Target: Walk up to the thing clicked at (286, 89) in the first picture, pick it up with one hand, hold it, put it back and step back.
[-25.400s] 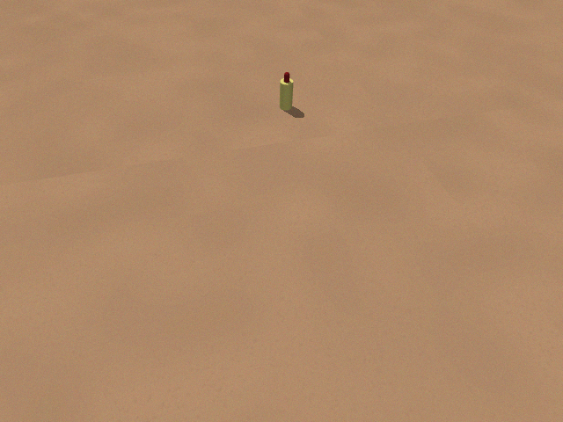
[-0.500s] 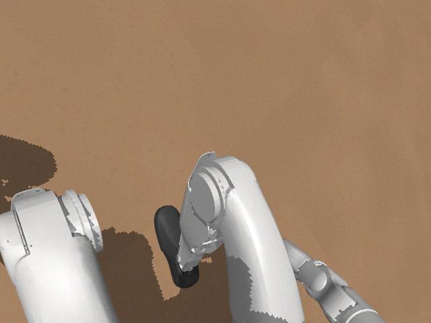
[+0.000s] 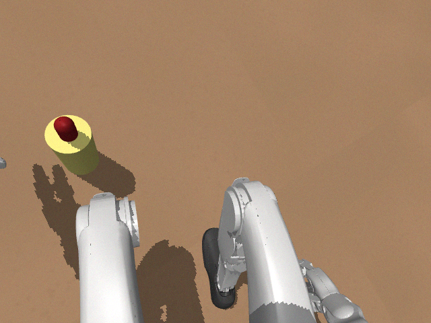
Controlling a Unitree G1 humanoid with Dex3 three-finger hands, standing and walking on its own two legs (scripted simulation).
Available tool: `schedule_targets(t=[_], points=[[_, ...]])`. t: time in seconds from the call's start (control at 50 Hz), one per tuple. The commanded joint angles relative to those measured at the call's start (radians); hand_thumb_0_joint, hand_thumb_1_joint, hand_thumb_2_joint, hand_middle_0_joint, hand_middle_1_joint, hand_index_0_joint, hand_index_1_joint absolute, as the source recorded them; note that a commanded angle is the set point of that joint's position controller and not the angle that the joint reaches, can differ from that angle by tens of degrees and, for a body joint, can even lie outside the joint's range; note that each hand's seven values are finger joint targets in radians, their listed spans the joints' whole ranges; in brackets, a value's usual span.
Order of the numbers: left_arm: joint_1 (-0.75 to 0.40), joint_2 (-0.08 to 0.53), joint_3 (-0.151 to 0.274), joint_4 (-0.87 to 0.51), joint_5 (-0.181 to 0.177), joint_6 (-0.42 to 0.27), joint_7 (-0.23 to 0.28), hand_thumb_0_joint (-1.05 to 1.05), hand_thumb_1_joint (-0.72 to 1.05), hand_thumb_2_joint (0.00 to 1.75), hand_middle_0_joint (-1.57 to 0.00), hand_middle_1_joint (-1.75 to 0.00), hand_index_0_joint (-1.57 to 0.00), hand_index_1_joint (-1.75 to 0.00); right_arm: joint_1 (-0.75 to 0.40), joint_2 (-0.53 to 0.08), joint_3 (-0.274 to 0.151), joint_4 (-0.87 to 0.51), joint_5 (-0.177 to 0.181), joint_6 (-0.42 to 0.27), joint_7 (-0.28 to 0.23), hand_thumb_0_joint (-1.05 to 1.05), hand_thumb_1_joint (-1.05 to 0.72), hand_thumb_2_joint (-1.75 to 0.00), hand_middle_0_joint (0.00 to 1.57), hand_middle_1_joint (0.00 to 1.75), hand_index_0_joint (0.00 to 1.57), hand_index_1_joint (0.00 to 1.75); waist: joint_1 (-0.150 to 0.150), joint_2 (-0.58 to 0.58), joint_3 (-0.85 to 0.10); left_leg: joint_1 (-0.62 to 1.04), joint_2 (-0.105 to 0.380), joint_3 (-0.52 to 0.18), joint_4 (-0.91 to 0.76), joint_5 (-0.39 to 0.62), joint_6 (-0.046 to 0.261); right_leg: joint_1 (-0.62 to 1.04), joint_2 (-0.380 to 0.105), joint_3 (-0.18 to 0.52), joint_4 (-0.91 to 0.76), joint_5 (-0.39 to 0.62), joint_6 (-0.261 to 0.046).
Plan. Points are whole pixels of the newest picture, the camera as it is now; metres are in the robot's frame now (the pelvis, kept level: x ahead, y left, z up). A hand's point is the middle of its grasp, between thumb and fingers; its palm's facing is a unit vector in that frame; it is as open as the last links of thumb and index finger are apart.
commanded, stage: home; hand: left
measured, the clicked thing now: (73, 144) +0.46 +0.24 -0.23
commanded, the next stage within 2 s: none
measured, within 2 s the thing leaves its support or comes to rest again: neither
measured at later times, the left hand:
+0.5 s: hand out of the picture +0.32 +0.31 +0.10, palm faces +0.26 -0.85 -0.46, open 17.2 cm
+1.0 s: hand out of the picture +0.26 +0.22 +0.29, palm faces +0.24 -0.91 -0.33, open 17.6 cm
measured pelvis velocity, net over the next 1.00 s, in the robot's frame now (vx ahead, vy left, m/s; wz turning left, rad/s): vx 0.09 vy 0.00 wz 0.14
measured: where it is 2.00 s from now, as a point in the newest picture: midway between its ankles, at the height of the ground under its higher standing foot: (174, 296)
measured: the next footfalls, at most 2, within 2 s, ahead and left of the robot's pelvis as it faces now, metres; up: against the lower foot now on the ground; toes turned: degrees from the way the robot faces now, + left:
none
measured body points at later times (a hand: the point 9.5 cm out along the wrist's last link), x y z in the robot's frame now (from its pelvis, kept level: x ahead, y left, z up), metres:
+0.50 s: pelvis +0.03 -0.01 +0.19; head +0.20 +0.04 +0.61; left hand +0.31 +0.36 +0.13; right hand +0.23 -0.25 +0.08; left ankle +0.08 +0.12 -0.31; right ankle +0.12 -0.13 -0.31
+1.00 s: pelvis +0.09 +0.00 +0.36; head +0.13 +0.01 +0.80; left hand +0.24 +0.26 +0.31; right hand +0.28 -0.22 +0.27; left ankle +0.08 +0.12 -0.31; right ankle +0.12 -0.13 -0.31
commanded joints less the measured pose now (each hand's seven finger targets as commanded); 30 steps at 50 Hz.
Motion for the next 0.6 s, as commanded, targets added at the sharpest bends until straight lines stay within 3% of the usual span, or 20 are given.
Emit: schedule_targets(t=[0.0,0.06,0.14,0.2,0.26,0.3,0.34,0.38,0.44,0.5,0.58], points=[[-0.207,0.314,0.065,-0.194,0.008,0.045,0.06,0.0,-0.51,0.08,-0.06,-0.06,-0.06,-0.06,0.147,-0.26,-0.145,-0.047,0.022,0.018,-0.034,0.0,-0.9,-0.9,0.2,0.3,0.2,0.3,0.048,0.384,-0.656,0.543,0.01,0.063,-0.42,0.116,-0.011,0.268,0.033,-0.024,-0.22,0.087,-0.079],[-0.159,0.199,0.001,-0.227,0.008,0.111,0.074,0.0,-0.54,0.06,-0.05,-0.05,-0.05,-0.05,0.161,-0.25,-0.181,-0.063,0.041,0.014,-0.039,0.0,-0.9,-0.9,0.2,0.3,0.2,0.3,0.052,0.365,-0.685,0.609,0.011,0.056,-0.487,0.094,-0.01,0.264,0.03,-0.017,-0.269,0.069,-0.082],[-0.053,0.13,-0.048,-0.357,-0.005,0.196,0.105,0.0,-0.56,0.05,-0.05,-0.05,-0.05,-0.05,0.169,-0.237,-0.21,-0.09,0.07,0.01,-0.048,0.0,-0.9,-0.9,0.2,0.3,0.2,0.3,0.074,0.28,-0.721,0.656,0.008,0.055,-0.572,0.064,-0.001,0.361,0.027,0.0,-0.379,0.045,-0.077],[0.064,0.079,-0.085,-0.531,-0.029,0.256,0.13,0.0,-0.54,0.06,-0.05,-0.05,-0.05,-0.05,0.159,-0.218,-0.226,-0.12,0.095,0.007,-0.065,0.0,-0.9,-0.9,0.2,0.3,0.2,0.3,0.1,0.237,-0.749,0.734,0.01,0.058,-0.661,0.028,0.005,0.463,0.027,0.015,-0.48,0.019,-0.072],[0.182,0.1,-0.056,-0.718,-0.046,0.306,0.169,0.0,-0.5,0.08,-0.06,-0.06,-0.06,-0.06,0.14,-0.199,-0.234,-0.144,0.118,-0.003,-0.09,0.0,-0.9,-0.9,0.2,0.3,0.2,0.3,0.133,0.228,-0.76,0.811,0.016,0.06,-0.753,0.007,0.006,0.582,0.024,0.036,-0.564,0.005,-0.066],[0.257,0.107,-0.037,-0.802,-0.054,0.333,0.197,0.0,-0.47,0.1,-0.06,-0.07,-0.06,-0.06,0.136,-0.178,-0.232,-0.156,0.127,-0.008,-0.108,0.0,-0.9,-0.9,0.2,0.3,0.2,0.3,0.138,0.206,-0.754,0.839,0.013,0.081,-0.791,0.053,0.007,0.694,0.023,0.056,-0.631,0.031,-0.061],[0.313,0.07,-0.044,-0.821,-0.058,0.357,0.219,0.0,-0.49,0.09,-0.06,-0.06,-0.06,-0.06,0.129,-0.156,-0.229,-0.155,0.129,-0.019,-0.126,0.0,-0.9,-0.9,0.2,0.3,0.2,0.3,0.131,0.199,-0.714,0.887,0.012,0.097,-0.822,0.121,0.007,0.749,0.023,0.067,-0.683,0.086,-0.061],[0.366,-0.013,-0.083,-0.8,-0.067,0.379,0.233,0.0,-0.53,0.07,-0.05,-0.06,-0.05,-0.05,0.125,-0.139,-0.229,-0.156,0.126,-0.036,-0.144,0.0,-0.9,-0.9,0.2,0.3,0.2,0.3,0.109,0.186,-0.66,0.928,0.011,0.111,-0.853,0.178,0.009,0.803,0.023,0.075,-0.74,0.14,-0.06],[0.445,-0.083,-0.116,-0.792,-0.079,0.401,0.249,0.0,-0.54,0.06,-0.05,-0.05,-0.05,-0.05,0.127,-0.119,-0.226,-0.162,0.123,-0.061,-0.161,0.0,-0.9,-0.9,0.2,0.3,0.2,0.3,0.116,0.182,-0.627,1.0,0.008,0.123,-0.914,0.23,0.007,0.899,0.019,0.084,-0.823,0.185,-0.061],[0.513,-0.198,-0.2,-0.766,-0.091,0.429,0.255,0.0,-0.57,0.04,-0.05,-0.05,-0.05,-0.05,0.131,-0.107,-0.219,-0.172,0.121,-0.089,-0.171,0.0,-0.9,-0.9,0.2,0.3,0.2,0.3,0.103,0.179,-0.566,1.088,0.011,0.12,-1.0,0.251,0.0,0.963,0.015,0.079,-0.902,0.202,-0.064],[0.583,-0.24,-0.243,-0.794,-0.101,0.466,0.274,0.0,-0.57,0.04,-0.05,-0.05,-0.05,-0.05,0.137,-0.1,-0.215,-0.187,0.125,-0.124,-0.182,0.0,-0.9,-0.9,0.2,0.3,0.2,0.3,0.117,0.149,-0.515,1.194,0.012,0.117,-1.117,0.276,-0.004,1.091,0.014,0.072,-1.013,0.223,-0.062]])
